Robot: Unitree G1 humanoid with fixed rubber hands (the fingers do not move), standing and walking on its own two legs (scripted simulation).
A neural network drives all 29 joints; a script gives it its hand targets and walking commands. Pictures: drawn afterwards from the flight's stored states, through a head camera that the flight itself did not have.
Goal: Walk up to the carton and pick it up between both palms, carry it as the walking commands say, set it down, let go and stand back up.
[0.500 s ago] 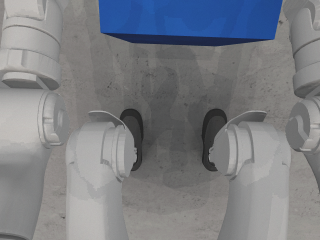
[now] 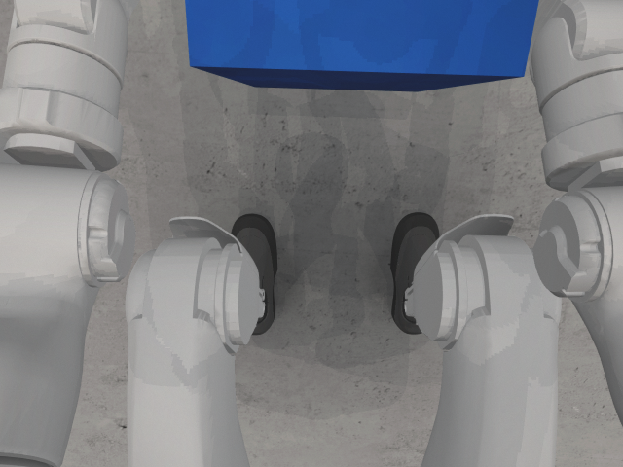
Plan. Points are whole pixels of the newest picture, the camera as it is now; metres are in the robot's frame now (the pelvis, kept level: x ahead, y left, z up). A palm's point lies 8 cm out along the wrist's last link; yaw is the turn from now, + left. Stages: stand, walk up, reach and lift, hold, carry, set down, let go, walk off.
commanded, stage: reach and lift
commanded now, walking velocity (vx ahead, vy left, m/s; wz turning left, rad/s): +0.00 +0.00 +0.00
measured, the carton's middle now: out of the picture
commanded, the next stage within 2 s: none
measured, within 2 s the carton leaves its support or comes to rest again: leaves its support in 0.86 s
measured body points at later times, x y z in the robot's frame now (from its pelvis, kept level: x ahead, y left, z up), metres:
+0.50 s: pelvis +0.00 +0.00 +0.00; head +0.38 -0.01 +0.22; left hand +0.59 +0.15 -0.17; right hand +0.57 -0.18 -0.18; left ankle +0.12 +0.12 -0.35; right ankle +0.12 -0.14 -0.35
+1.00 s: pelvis -0.01 +0.00 +0.00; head +0.36 -0.01 +0.24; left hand +0.60 +0.15 -0.13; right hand +0.57 -0.18 -0.15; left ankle +0.12 +0.12 -0.35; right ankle +0.12 -0.14 -0.35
